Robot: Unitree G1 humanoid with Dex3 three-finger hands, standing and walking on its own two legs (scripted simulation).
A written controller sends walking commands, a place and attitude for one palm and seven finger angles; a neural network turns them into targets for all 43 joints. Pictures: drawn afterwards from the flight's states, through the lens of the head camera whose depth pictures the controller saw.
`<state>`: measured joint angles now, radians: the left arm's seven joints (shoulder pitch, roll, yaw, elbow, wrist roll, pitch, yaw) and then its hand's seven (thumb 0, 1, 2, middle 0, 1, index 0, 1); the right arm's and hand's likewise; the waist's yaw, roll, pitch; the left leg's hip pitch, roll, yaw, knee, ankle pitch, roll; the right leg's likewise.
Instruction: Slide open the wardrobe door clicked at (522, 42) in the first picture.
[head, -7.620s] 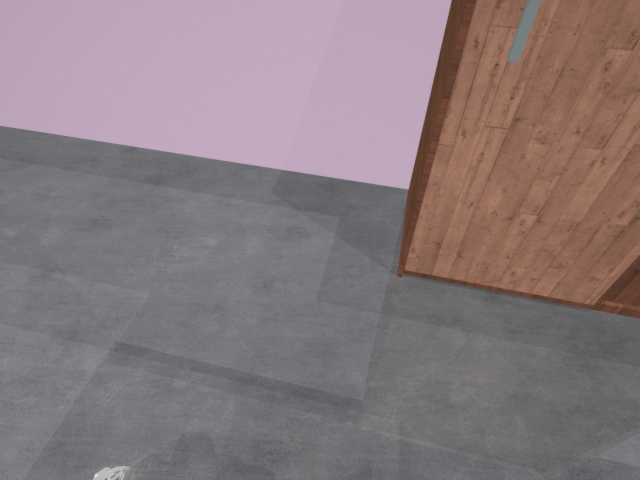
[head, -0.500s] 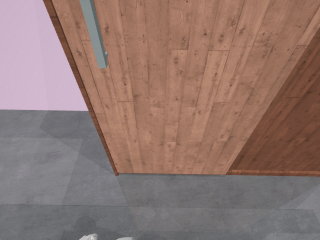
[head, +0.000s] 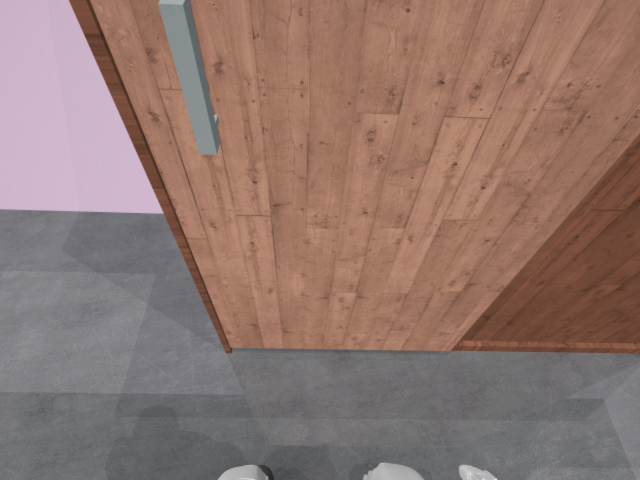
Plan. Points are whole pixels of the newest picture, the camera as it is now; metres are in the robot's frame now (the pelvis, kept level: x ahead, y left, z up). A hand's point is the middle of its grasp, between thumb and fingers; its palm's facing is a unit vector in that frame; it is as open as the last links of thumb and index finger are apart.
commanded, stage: come to a stop and stand still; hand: left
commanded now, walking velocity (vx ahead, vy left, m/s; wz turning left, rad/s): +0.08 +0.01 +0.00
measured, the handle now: (198, 76) +0.50 +0.19 +0.22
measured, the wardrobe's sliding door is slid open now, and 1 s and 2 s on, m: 0.00 0.00 0.00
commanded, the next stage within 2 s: look again from close up in 1.10 s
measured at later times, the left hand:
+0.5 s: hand out of the picture -0.04 +0.14 -0.15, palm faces +0.12 -0.96 -0.24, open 7.3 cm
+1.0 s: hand out of the picture -0.02 +0.19 -0.17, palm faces +0.03 -0.98 -0.19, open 7.3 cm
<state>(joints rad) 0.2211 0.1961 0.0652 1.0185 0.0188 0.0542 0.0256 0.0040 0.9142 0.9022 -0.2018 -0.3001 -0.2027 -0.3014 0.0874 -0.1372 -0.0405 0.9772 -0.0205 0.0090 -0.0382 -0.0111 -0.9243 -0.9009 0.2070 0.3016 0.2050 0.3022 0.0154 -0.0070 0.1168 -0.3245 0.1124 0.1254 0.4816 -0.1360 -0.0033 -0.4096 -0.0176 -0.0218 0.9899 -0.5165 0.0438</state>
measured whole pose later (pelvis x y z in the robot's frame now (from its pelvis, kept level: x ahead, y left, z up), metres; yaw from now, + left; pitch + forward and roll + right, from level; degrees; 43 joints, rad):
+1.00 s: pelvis -0.03 +0.02 +0.01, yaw +0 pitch -1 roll +0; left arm 0.24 0.16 0.01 1.14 0.02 0.00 0.03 0.01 0.92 0.90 -0.20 -0.30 -0.20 -0.30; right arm 0.23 -0.17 -0.01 1.10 0.00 -0.01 -0.03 0.00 -0.94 -0.90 0.20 0.30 0.20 0.30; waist 0.01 -0.02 0.03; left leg -0.13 0.00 0.09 0.41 -0.27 0.02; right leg -0.19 -0.08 -0.03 0.41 -0.20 0.06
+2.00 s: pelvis -0.08 +0.00 +0.00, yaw +2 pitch -2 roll +0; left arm 0.36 0.14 0.00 1.08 0.02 0.00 0.03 0.00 0.91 0.90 -0.20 -0.30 -0.20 -0.30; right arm 0.37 -0.14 0.00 1.09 -0.01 0.00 -0.01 0.00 -0.91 -0.90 0.20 0.30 0.20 0.30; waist 0.00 -0.01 0.01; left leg -0.23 0.02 0.05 0.48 -0.22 0.00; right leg -0.27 -0.06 -0.07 0.46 -0.16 0.02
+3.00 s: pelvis -0.08 +0.00 +0.00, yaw +2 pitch -1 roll +0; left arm 0.34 0.12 0.01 1.08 0.02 -0.01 0.03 0.00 0.91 0.90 -0.20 -0.30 -0.20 -0.30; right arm 0.35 -0.11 0.00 1.10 -0.01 -0.01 -0.02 0.00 -0.91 -0.90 0.20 0.30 0.20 0.30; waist 0.00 -0.02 0.03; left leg -0.23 0.02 0.05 0.47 -0.22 0.00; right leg -0.27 -0.06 -0.06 0.45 -0.16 0.02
